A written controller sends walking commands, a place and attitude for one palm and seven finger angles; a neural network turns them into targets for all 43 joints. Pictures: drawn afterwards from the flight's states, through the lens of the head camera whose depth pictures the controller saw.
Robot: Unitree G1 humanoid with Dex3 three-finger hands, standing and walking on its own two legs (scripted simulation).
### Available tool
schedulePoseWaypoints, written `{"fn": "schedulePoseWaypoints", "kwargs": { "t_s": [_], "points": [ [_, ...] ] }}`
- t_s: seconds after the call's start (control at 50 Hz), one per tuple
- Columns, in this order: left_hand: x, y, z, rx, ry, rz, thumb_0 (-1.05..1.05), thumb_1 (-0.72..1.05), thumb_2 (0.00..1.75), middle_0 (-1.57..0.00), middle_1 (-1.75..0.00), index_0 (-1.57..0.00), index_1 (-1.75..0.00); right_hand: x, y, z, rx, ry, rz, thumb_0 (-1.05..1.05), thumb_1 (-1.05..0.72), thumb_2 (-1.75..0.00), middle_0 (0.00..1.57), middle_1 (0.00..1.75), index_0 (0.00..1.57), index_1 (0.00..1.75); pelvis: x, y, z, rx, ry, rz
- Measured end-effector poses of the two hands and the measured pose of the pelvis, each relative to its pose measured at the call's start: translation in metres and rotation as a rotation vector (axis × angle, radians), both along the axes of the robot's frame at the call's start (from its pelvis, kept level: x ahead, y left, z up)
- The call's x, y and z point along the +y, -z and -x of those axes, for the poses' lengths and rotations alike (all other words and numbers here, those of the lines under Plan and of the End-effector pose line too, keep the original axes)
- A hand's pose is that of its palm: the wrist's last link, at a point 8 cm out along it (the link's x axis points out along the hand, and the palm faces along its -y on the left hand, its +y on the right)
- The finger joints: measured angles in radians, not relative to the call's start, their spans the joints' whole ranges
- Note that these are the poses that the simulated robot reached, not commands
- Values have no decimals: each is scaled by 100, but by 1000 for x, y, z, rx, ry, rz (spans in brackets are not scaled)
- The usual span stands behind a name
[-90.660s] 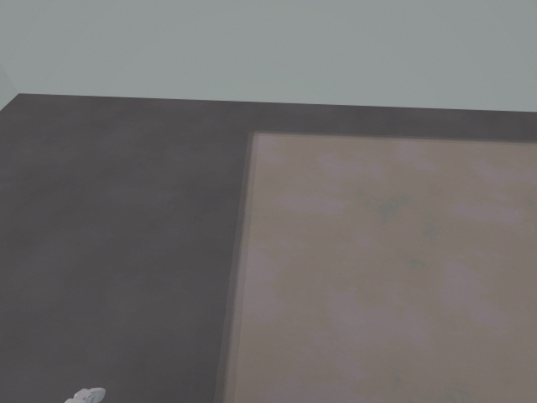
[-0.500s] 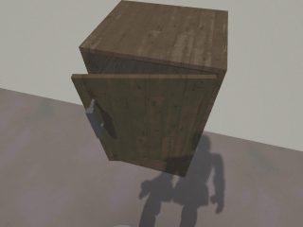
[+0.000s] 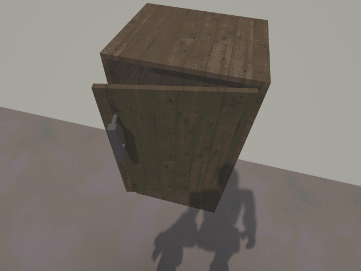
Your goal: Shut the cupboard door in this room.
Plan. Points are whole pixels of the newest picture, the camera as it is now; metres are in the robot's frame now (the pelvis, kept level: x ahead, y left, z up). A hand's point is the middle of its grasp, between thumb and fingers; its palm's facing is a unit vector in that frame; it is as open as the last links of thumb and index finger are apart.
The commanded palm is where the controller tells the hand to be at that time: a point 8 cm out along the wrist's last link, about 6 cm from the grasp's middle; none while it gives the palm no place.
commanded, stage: come to a stop and stand still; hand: left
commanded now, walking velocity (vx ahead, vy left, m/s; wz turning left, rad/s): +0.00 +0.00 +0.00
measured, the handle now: (118, 139) +0.47 +0.22 -0.05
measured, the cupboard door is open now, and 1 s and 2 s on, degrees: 14 14 14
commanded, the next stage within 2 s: look again from close up in 0.98 s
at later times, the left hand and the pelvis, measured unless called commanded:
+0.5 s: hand out of the picture +0.00 +0.12 -0.17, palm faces +0.06 -0.99 -0.15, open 7.4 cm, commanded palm none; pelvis +0.02 -0.04 +0.00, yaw +1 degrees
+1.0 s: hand out of the picture +0.02 +0.14 -0.18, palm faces +0.06 -0.98 -0.17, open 7.4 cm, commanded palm none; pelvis +0.04 -0.03 +0.00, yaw +1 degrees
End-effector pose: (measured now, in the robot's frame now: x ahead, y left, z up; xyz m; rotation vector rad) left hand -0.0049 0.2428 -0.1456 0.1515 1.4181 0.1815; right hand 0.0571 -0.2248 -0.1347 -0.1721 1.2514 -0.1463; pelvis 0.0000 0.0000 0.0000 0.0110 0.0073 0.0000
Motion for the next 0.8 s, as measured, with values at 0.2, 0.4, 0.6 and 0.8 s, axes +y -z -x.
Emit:
{"fn": "schedulePoseWaypoints", "kwargs": {
  "t_s": [0.2,0.4,0.6,0.8],
  "points": [
    [-53,-4,4,-1,5,49,1,91,90,-20,-30,-20,-30,-25,7,66,160,59,-19,1,-91,-90,19,30,20,30,-22,-5,-4,-31,-10,9],
    [-73,0,1,20,-14,70,2,92,90,-20,-30,-20,-30,-23,5,95,268,76,-33,1,-91,-90,19,30,19,30,-35,-5,-13,-32,-17,9],
    [-75,1,-4,30,-33,64,1,91,90,-20,-30,-20,-30,-17,8,61,220,56,-44,1,-91,-90,19,30,19,30,-36,-4,-25,-29,-17,6],
    [-67,2,-12,26,-37,56,1,91,90,-20,-30,-20,-30,-27,6,20,140,29,-3,2,-92,-90,20,30,20,30,-31,-4,-34,-33,-13,3]
  ]
}}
